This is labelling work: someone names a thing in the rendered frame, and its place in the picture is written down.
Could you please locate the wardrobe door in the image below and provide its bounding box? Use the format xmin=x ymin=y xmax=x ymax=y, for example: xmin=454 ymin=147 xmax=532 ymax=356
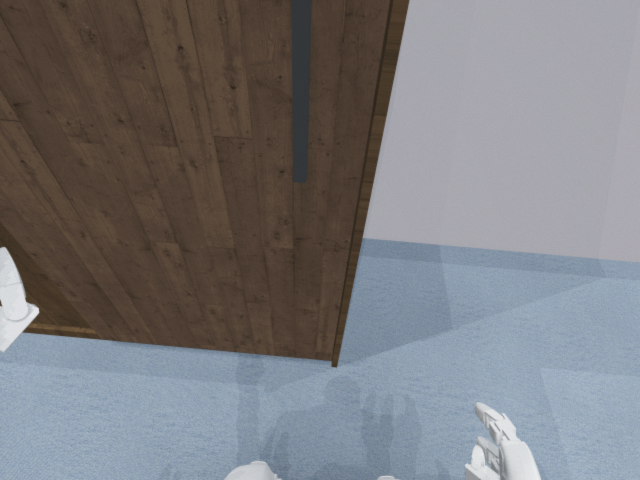
xmin=0 ymin=222 xmax=91 ymax=328
xmin=0 ymin=0 xmax=390 ymax=361

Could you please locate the right robot hand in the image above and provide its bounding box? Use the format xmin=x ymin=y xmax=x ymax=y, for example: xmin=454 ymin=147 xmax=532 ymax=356
xmin=465 ymin=402 xmax=541 ymax=480

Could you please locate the handle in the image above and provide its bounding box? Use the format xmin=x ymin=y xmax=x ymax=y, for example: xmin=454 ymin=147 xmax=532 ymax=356
xmin=291 ymin=0 xmax=312 ymax=183

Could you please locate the robot left shin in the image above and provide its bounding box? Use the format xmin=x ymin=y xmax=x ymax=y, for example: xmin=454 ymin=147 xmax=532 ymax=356
xmin=250 ymin=461 xmax=271 ymax=470

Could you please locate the left robot hand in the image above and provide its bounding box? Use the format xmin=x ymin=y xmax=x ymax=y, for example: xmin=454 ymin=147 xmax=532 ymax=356
xmin=0 ymin=247 xmax=39 ymax=353

